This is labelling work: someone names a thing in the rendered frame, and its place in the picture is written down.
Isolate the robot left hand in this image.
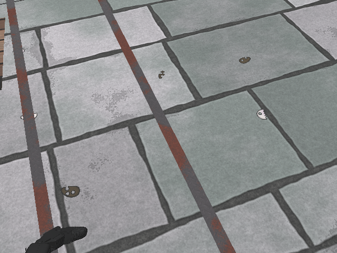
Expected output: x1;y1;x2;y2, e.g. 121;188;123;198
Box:
25;226;87;253

